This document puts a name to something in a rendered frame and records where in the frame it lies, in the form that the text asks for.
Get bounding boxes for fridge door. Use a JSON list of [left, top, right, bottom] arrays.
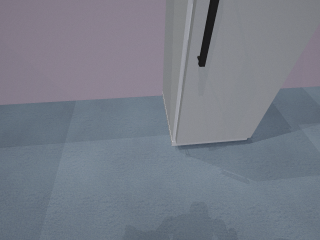
[[175, 0, 320, 144]]

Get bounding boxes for handle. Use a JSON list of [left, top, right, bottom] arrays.
[[197, 0, 220, 67]]

